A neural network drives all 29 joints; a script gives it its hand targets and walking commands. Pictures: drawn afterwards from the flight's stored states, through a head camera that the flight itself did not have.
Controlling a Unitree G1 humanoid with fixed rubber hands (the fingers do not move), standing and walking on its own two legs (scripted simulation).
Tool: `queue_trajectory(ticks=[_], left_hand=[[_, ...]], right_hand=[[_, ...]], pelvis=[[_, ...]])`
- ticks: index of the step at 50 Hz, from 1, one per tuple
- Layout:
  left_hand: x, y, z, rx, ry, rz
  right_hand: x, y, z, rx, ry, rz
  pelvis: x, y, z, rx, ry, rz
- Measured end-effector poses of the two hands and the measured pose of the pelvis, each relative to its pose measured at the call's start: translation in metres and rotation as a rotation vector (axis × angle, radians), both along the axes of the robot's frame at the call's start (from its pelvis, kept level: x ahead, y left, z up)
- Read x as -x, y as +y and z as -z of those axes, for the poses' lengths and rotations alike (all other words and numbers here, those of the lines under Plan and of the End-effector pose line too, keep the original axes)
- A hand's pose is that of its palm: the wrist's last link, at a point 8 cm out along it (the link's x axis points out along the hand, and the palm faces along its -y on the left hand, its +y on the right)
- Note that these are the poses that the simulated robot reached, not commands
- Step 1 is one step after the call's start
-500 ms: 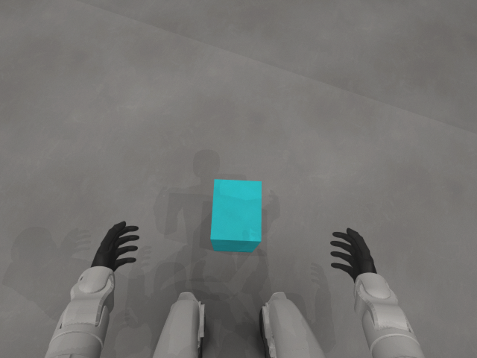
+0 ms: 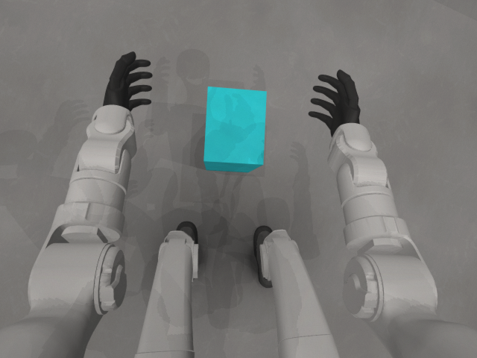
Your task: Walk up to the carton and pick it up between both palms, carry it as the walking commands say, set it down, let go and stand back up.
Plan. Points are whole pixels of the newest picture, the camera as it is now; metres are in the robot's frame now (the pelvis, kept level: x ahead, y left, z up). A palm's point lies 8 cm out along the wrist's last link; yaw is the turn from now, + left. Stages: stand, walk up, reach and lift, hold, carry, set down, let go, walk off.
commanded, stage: reach and lift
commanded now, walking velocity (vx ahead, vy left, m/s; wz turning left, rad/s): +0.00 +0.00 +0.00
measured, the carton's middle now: (231, 137) +0.50 -0.03 -0.50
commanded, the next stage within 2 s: none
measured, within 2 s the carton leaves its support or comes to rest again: neither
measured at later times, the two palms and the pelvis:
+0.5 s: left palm (146, 116) +0.49 +0.15 -0.23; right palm (316, 128) +0.46 -0.18 -0.22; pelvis +0.00 -0.01 -0.04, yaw -1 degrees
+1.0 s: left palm (165, 126) +0.50 +0.14 -0.36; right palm (285, 138) +0.47 -0.15 -0.36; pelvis -0.05 +0.01 -0.19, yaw -3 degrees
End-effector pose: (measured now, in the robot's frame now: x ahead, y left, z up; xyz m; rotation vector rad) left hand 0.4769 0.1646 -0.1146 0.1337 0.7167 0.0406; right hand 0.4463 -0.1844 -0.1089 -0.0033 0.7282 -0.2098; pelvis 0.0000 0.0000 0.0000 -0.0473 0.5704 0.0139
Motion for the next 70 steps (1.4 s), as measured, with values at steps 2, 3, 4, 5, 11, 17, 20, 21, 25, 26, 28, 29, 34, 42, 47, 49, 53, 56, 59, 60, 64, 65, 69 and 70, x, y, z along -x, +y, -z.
queue_trajectory(ticks=[2, 3, 4, 5, 11, 17, 20, 21, 25, 26, 28, 29, 34, 42, 47, 49, 53, 56, 59, 60, 64, 65, 69, 70], left_hand=[[-0.011, -0.006, 0.004, 0.007, -0.015, 0.004], [-0.016, -0.009, 0.006, 0.012, -0.022, 0.004], [-0.02, -0.012, 0.008, 0.018, -0.03, 0.003], [-0.024, -0.015, 0.011, 0.024, -0.04, 0.003], [-0.029, -0.026, 0.031, 0.036, -0.075, 0.008], [-0.018, -0.021, 0.066, 0.026, -0.049, -0.009], [-0.017, -0.016, 0.085, 0.022, -0.064, -0.013], [-0.017, -0.015, 0.093, 0.021, -0.064, -0.013], [-0.016, -0.013, 0.119, 0.023, -0.037, -0.012], [-0.016, -0.014, 0.123, 0.027, -0.04, -0.011], [-0.019, -0.015, 0.128, 0.035, -0.057, -0.008], [-0.02, -0.016, 0.129, 0.036, -0.066, -0.006], [-0.03, -0.016, 0.144, 0.026, -0.067, -0.004], [-0.03, -0.02, 0.195, 0.027, -0.039, -0.012], [-0.027, -0.027, 0.228, 0.052, -0.045, -0.013], [-0.026, -0.028, 0.241, 0.058, -0.039, -0.015], [-0.024, -0.027, 0.264, 0.059, -0.029, -0.017], [-0.021, -0.026, 0.281, 0.058, -0.017, -0.014], [-0.019, -0.026, 0.298, 0.058, -0.006, -0.006], [-0.018, -0.027, 0.303, 0.059, -0.002, -0.003], [-0.018, -0.03, 0.323, 0.061, 0.005, 0.008], [-0.018, -0.031, 0.328, 0.061, 0.008, 0.01], [-0.021, -0.033, 0.347, 0.05, 0.023, 0.027], [-0.023, -0.032, 0.35, 0.046, 0.022, 0.028]], right_hand=[[-0.01, 0.004, 0.005, -0.001, -0.018, 0.009], [-0.015, 0.006, 0.007, 0.001, -0.028, 0.013], [-0.02, 0.007, 0.008, 0.003, -0.04, 0.016], [-0.024, 0.008, 0.01, 0.006, -0.054, 0.019], [-0.032, 0.007, 0.024, 0.029, -0.097, 0.014], [-0.021, 0.001, 0.058, 0.024, -0.061, 0.022], [-0.018, 0.001, 0.078, 0.016, -0.071, 0.02], [-0.017, 0.001, 0.085, 0.015, -0.07, 0.019], [-0.015, 0.003, 0.111, 0.003, -0.045, 0.021], [-0.016, 0.004, 0.115, 0.001, -0.048, 0.018], [-0.019, 0.007, 0.121, -0.002, -0.061, 0.012], [-0.02, 0.009, 0.124, -0.001, -0.066, 0.008], [-0.029, 0.017, 0.143, -0.001, -0.059, 0.002], [-0.029, 0.032, 0.2, -0.009, -0.037, -0.005], [-0.023, 0.033, 0.235, 0.005, -0.025, 0.0], [-0.022, 0.031, 0.245, 0.019, -0.019, -0.001], [-0.024, 0.024, 0.261, 0.033, -0.014, 0.005], [-0.026, 0.021, 0.275, 0.035, -0.006, 0.006], [-0.028, 0.021, 0.291, 0.024, 0.004, 0.004], [-0.028, 0.021, 0.297, 0.019, 0.008, 0.002], [-0.026, 0.026, 0.321, -0.003, 0.023, -0.006], [-0.025, 0.028, 0.327, -0.009, 0.029, -0.009], [-0.027, 0.023, 0.344, 0.014, 0.058, -0.037], [-0.03, 0.019, 0.344, 0.019, 0.047, -0.03]], pelvis=[[-0.003, 0.001, 0.003, 0.001, 0.023, 0.001], [-0.005, 0.001, 0.004, 0.001, 0.036, 0.001], [-0.006, 0.001, 0.005, 0.001, 0.044, 0.002], [-0.008, 0.001, 0.006, 0.001, 0.05, 0.003], [-0.017, 0.0, 0.003, -0.003, 0.037, 0.011], [-0.016, -0.004, 0.005, -0.006, -0.01, 0.022], [-0.008, -0.007, 0.011, -0.008, -0.066, 0.028], [-0.006, -0.007, 0.016, -0.008, -0.065, 0.029], [0.004, -0.01, 0.037, -0.007, -0.039, 0.03], [0.007, -0.01, 0.043, -0.007, -0.038, 0.03], [0.013, -0.011, 0.055, -0.007, -0.042, 0.032], [0.016, -0.011, 0.061, -0.006, -0.046, 0.032], [0.033, -0.011, 0.093, -0.005, -0.069, 0.035], [0.047, -0.002, 0.146, 0.004, -0.064, 0.042], [0.047, 0.005, 0.174, 0.014, -0.057, 0.045], [0.046, 0.007, 0.183, 0.02, -0.055, 0.046], [0.043, 0.01, 0.198, 0.032, -0.05, 0.047], [0.04, 0.011, 0.208, 0.039, -0.042, 0.048], [0.037, 0.012, 0.216, 0.042, -0.032, 0.05], [0.036, 0.012, 0.219, 0.042, -0.028, 0.051], [0.034, 0.01, 0.231, 0.039, -0.013, 0.055], [0.033, 0.01, 0.234, 0.038, -0.01, 0.057], [0.031, 0.008, 0.248, 0.03, -0.004, 0.065], [0.031, 0.007, 0.251, 0.03, -0.005, 0.067]])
